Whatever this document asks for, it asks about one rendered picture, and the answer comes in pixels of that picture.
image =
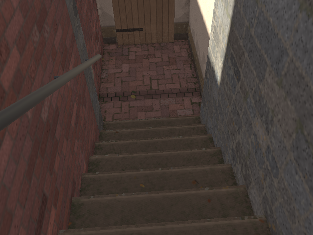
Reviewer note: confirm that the stairs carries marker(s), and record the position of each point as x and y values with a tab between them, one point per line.
162	207

